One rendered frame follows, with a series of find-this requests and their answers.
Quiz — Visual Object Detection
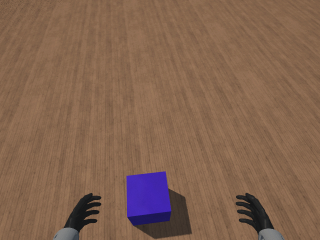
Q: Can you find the right robot forearm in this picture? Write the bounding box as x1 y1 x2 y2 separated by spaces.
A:
258 228 285 240

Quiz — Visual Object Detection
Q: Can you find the left robot forearm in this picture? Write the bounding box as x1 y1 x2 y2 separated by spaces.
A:
53 227 79 240

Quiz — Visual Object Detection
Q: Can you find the carton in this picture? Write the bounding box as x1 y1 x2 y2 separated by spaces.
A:
126 171 171 226

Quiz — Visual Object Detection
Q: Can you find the right robot hand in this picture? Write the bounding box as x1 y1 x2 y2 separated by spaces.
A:
235 193 274 235

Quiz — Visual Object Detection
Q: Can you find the left robot hand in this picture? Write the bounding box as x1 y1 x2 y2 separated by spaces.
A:
64 193 101 233

